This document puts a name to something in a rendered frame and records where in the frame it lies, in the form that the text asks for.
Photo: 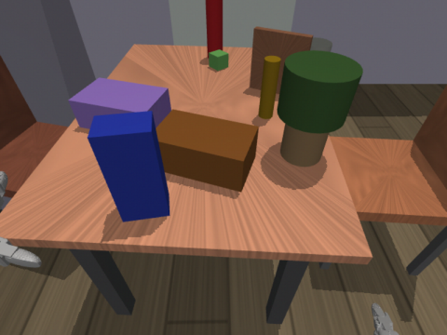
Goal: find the table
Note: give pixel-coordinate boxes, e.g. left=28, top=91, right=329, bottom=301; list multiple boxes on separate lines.
left=0, top=44, right=373, bottom=324

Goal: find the potted plant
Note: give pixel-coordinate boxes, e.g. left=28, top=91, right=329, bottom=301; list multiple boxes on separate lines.
left=277, top=50, right=363, bottom=167

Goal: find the left robot hand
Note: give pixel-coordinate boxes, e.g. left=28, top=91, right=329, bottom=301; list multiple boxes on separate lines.
left=0, top=171, right=42, bottom=267

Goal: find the chair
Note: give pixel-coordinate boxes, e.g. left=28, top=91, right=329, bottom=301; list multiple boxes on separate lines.
left=0, top=55, right=68, bottom=213
left=319, top=85, right=447, bottom=276

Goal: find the right robot hand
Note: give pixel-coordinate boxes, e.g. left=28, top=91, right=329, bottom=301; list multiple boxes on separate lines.
left=372, top=303, right=399, bottom=335

